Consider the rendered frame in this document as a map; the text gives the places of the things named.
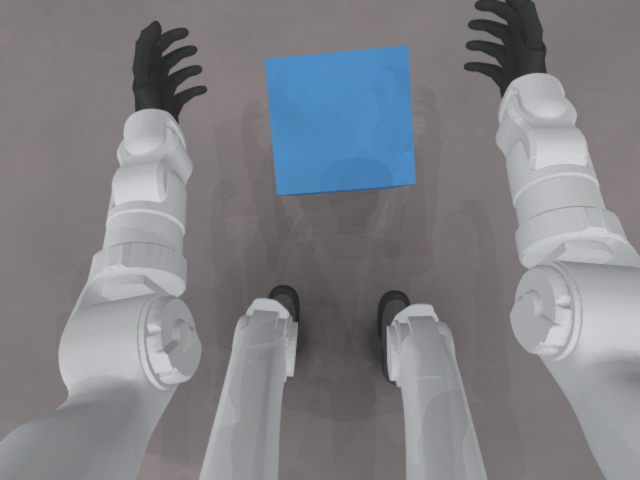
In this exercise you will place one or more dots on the robot left hand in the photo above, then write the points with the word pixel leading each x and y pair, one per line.
pixel 152 87

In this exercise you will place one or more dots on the robot right hand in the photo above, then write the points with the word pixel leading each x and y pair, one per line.
pixel 524 51

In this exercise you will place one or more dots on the right robot forearm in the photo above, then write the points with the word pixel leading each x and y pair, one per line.
pixel 553 184

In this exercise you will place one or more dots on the left robot upper arm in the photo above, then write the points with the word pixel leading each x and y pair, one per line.
pixel 121 362

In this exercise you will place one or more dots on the left robot forearm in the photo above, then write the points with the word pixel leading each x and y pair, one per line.
pixel 143 244

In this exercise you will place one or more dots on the carton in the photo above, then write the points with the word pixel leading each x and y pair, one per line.
pixel 341 121

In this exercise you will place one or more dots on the right robot upper arm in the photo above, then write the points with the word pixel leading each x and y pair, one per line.
pixel 583 321

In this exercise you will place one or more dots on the robot left shin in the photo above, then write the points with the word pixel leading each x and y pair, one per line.
pixel 260 304

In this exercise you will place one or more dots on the right robot thigh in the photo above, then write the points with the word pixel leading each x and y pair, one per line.
pixel 441 443

